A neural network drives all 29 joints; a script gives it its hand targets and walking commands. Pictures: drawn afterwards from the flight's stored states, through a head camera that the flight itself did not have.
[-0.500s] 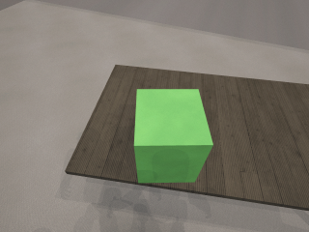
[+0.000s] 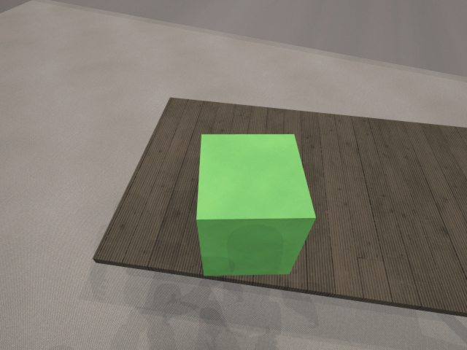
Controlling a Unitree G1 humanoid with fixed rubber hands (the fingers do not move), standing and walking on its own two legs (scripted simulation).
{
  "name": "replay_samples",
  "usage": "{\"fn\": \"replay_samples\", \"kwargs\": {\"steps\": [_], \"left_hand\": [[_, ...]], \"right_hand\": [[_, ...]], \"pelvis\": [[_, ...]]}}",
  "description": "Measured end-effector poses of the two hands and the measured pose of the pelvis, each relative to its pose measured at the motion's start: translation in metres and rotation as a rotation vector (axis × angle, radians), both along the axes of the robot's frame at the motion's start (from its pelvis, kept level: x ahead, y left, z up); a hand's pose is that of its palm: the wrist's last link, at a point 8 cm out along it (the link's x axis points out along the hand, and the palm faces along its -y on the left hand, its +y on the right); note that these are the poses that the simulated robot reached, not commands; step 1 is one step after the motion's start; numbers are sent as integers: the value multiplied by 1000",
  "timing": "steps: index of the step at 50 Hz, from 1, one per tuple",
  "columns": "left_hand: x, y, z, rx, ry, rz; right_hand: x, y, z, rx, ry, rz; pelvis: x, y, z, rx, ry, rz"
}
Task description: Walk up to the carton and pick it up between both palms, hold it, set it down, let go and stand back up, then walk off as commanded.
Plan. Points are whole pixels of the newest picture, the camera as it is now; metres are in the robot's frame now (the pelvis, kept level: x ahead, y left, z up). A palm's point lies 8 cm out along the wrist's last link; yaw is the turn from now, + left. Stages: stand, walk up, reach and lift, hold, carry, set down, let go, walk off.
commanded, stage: stand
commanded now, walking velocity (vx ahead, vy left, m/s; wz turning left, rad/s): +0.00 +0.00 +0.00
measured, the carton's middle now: (247, 207) +0.41 -0.03 -0.06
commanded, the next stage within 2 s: walk up in 0.40 s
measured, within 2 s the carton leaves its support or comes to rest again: neither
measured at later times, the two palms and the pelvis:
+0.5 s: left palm out of the picture +0.04 +0.29 -0.12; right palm out of the picture +0.05 -0.29 -0.12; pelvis +0.00 +0.00 +0.00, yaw +0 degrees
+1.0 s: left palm out of the picture +0.07 +0.38 -0.13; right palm out of the picture -0.01 -0.25 -0.11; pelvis -0.08 +0.07 -0.02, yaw -6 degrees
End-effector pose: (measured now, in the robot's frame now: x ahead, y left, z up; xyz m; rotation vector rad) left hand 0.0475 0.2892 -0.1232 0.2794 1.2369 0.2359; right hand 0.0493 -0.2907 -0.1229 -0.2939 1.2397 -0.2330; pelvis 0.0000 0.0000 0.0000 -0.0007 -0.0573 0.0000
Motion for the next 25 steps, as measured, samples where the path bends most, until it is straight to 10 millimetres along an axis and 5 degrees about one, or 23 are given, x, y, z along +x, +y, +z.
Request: {"fn": "replay_samples", "kwargs": {"steps": [25], "left_hand": [[-8, 1, 0, 9, 11, 2]], "right_hand": [[2, -4, 2, -3, -11, -4]], "pelvis": [[-3, -3, 0, -2, 1, -1]]}}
